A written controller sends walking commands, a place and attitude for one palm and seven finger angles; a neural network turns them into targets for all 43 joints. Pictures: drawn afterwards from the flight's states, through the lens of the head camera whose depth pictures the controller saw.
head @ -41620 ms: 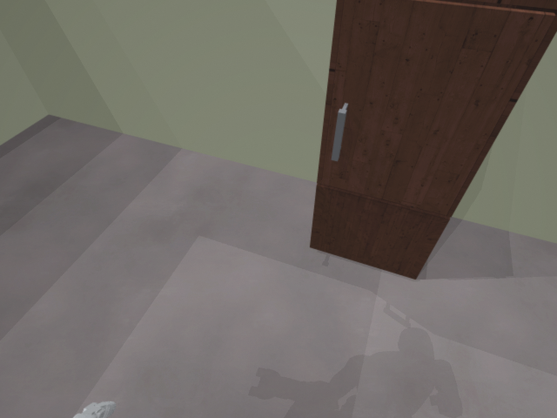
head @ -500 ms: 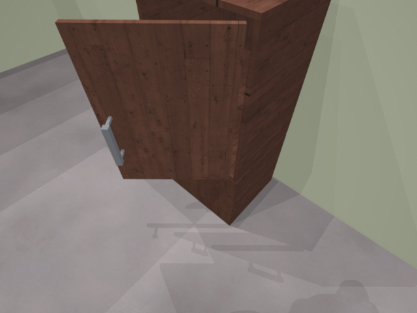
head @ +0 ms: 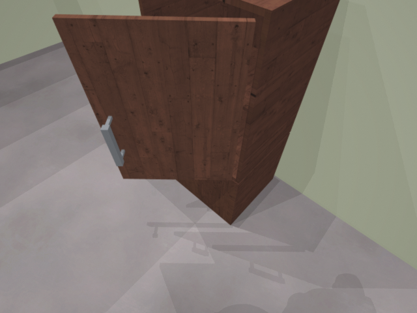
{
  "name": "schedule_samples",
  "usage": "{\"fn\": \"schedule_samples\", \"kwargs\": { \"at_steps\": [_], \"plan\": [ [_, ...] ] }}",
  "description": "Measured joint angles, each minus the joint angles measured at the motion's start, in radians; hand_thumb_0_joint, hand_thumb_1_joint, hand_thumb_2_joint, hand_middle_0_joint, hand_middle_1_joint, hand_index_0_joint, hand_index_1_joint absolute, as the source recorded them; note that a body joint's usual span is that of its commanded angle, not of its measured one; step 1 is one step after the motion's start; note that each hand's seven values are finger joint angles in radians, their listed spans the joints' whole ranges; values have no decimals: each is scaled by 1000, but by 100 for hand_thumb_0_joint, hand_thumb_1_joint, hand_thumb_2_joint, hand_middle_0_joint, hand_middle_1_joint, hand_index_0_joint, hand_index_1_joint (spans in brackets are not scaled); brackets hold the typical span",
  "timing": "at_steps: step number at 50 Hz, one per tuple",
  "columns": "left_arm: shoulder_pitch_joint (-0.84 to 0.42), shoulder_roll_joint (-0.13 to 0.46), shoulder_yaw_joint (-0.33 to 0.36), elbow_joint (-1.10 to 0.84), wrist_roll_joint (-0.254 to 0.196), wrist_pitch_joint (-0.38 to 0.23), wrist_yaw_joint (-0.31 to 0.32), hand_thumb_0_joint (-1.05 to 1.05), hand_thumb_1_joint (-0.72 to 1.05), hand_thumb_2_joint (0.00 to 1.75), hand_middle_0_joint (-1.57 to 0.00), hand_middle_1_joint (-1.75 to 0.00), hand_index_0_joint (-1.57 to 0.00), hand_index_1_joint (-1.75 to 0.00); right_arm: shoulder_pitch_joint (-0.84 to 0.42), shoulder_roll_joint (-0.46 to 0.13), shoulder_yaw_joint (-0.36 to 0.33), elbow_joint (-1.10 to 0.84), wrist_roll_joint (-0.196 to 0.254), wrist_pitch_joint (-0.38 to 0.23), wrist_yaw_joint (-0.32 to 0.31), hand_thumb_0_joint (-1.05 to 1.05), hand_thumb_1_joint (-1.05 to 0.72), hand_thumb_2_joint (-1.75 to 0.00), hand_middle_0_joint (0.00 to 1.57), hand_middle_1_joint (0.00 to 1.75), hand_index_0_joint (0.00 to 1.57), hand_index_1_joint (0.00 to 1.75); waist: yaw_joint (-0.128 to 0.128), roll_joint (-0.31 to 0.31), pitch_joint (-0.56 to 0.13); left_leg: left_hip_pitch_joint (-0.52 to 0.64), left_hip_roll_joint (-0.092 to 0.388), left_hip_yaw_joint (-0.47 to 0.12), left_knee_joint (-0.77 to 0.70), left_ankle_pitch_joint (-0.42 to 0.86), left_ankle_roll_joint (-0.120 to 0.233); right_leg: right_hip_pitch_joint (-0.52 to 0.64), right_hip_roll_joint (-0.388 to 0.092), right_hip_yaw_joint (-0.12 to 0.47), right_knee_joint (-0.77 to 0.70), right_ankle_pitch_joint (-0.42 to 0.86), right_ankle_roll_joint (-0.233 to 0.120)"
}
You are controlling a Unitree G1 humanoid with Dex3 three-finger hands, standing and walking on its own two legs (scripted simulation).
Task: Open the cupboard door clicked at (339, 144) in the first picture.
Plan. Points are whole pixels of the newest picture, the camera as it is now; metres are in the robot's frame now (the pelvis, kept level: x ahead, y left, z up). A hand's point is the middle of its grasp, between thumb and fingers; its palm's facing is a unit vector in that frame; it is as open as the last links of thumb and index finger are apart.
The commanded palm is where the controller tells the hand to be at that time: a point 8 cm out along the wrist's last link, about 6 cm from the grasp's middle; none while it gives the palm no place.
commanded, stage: look again from close up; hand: left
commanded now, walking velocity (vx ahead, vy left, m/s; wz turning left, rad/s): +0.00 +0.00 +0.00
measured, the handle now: (115, 142) +0.58 +0.33 -0.10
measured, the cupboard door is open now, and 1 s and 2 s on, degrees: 42 42 42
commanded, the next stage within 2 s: shuffle to correct the standing spot in 0.42 s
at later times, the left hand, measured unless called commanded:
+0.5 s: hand out of the picture +0.00 +0.22 -0.17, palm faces -0.02 -0.97 -0.23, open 7.4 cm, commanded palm none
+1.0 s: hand out of the picture +0.00 +0.24 -0.18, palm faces +0.05 -0.98 -0.19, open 7.4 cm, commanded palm none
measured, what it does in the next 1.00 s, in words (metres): lifts its right foot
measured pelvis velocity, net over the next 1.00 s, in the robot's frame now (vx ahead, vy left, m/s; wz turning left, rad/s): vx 0.02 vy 0.06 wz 0.02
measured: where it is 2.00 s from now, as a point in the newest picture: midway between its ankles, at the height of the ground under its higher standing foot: outside the picture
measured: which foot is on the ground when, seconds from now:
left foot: down 0.00-1.00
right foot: down 0.00-0.84, up 0.86-1.00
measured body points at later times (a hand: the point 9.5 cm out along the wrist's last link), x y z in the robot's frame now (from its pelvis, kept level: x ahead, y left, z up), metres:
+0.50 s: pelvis -0.03 +0.04 +0.00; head -0.02 +0.04 +0.45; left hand +0.00 +0.28 -0.16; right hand -0.01 -0.20 -0.16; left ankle +0.00 +0.13 -0.74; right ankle -0.09 -0.09 -0.74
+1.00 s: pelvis +0.02 +0.06 +0.00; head +0.04 +0.06 +0.44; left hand +0.00 +0.29 -0.16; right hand +0.04 -0.17 -0.16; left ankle +0.01 +0.14 -0.74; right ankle -0.03 -0.05 -0.67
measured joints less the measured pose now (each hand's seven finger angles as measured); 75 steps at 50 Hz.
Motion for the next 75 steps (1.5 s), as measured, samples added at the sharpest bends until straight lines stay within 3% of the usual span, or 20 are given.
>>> {"fn": "schedule_samples", "kwargs": {
  "at_steps": [5,9,11,17,31,38,40,42,45,47,49,54,58,59,64,69,72,75],
  "plan": [
    [16,12,-7,-31,-5,1,0,1,91,90,-20,-30,-20,-30,-4,-15,-4,-76,-1,-33,5,1,-91,-90,20,30,20,30,-28,16,11,0,-35,6,-4,15,35,-73,-12,14,168,-25,12],
    [1,44,2,-59,-7,23,1,1,91,90,-20,-30,-20,-30,27,-3,7,-82,-2,-24,0,1,-91,-90,20,30,20,30,-9,1,-30,-8,-61,18,25,-16,43,-61,-38,28,165,-72,12],
    [-15,51,3,-67,-5,21,-2,1,91,90,-20,-30,-20,-30,17,-5,6,-78,-2,-14,-2,0,-92,-90,20,30,20,30,-2,4,-29,-19,-65,28,34,-16,47,-63,-44,40,151,-88,35],
    [-33,66,-6,-81,-5,30,-11,1,91,90,-20,-30,-20,-30,13,-13,13,-75,-3,-18,9,0,-94,-90,20,30,20,30,-13,10,-26,-15,-76,34,-9,24,60,-75,-54,44,138,-46,45],
    [-8,72,-7,-64,0,44,-30,1,91,90,-20,-30,-20,-30,53,-16,20,-44,-5,-9,25,1,-91,-90,20,30,20,30,-11,-11,-17,-26,-90,23,-71,84,62,-99,-64,30,118,-15,39],
    [60,61,12,-59,6,36,-34,1,91,90,-20,-30,-20,-30,90,-28,9,-46,-12,18,40,1,-90,-90,20,30,20,30,8,-5,-28,-93,-80,5,118,-79,47,-85,-70,-6,152,-66,42],
    [82,62,17,-53,9,31,-34,1,91,90,-20,-30,-20,-30,88,-29,8,-51,-10,11,41,1,-90,-90,20,30,20,30,14,-19,-24,-82,-76,16,97,-85,46,-72,-81,-8,159,-82,51],
    [96,66,20,-44,8,36,-35,1,91,90,-20,-30,-20,-30,83,-29,9,-63,-9,-12,39,1,-90,-90,20,30,20,30,15,-37,-14,-62,-83,31,53,26,58,-85,-98,-3,221,-116,51],
    [85,65,22,-24,6,58,-36,1,91,90,-20,-30,-20,-30,73,-24,9,-85,-12,-38,29,1,-90,-90,20,30,20,30,16,-47,-6,-46,-92,58,68,-20,86,-210,-93,12,523,-219,9],
    [61,61,23,-23,8,63,-39,1,91,90,-20,-30,-20,-30,75,-18,10,-93,-11,-45,24,1,-90,-90,20,30,20,30,6,-37,-8,-21,-97,60,26,-22,93,-296,-87,-5,665,-207,-6],
    [27,59,24,-36,9,60,-44,1,91,90,-20,-30,-20,-30,80,-8,15,-92,-12,-48,21,0,-90,-90,20,30,20,30,0,-27,-7,6,-105,56,-33,6,90,-359,-89,-25,703,-158,-6],
    [-60,47,24,-89,7,45,-37,1,92,90,-20,-30,-20,-30,97,22,29,-72,-14,-48,17,0,-90,-90,20,30,20,30,-5,-5,-4,64,-119,40,-134,45,87,-392,-87,-44,510,-80,13],
    [-103,52,21,-117,1,27,-27,1,93,90,-20,-30,-20,-30,105,43,34,-52,-10,-37,10,1,-90,-90,20,30,20,30,-8,-10,-2,76,-129,37,-97,8,66,-302,-81,-27,220,120,28],
    [-106,52,19,-119,1,20,-25,1,93,90,-20,-30,-20,-30,103,44,32,-45,-6,-31,10,1,-91,-90,20,30,20,30,-4,-12,-5,72,-128,43,-70,-13,59,-286,-78,-20,194,123,15],
    [-132,38,4,-127,0,21,-24,1,92,90,-20,-30,-20,-30,76,32,7,-53,2,2,8,1,-91,-90,20,30,20,30,-36,12,-6,17,-93,16,72,-144,21,-292,-62,-52,224,63,-31],
    [-159,40,21,-154,5,28,-14,0,92,90,-20,-30,-20,-30,26,21,-9,-69,2,26,10,1,-91,-90,20,30,20,30,-10,-27,20,-75,-80,-23,280,-234,-7,-297,-72,-55,183,105,-35],
    [-152,57,29,-161,10,38,-17,0,92,90,-20,-30,-20,-30,2,9,-16,-91,3,25,14,1,-91,-90,20,30,20,30,3,-52,23,-74,-76,-21,232,-203,-17,-308,-83,-44,164,133,-26],
    [-127,78,36,-152,9,51,-21,0,92,90,-21,-30,-20,-30,-9,0,-19,-111,4,11,15,1,-91,-90,20,30,20,30,6,-67,13,-8,-75,-5,56,-90,-16,-325,-89,-30,178,143,-9]
  ]
}}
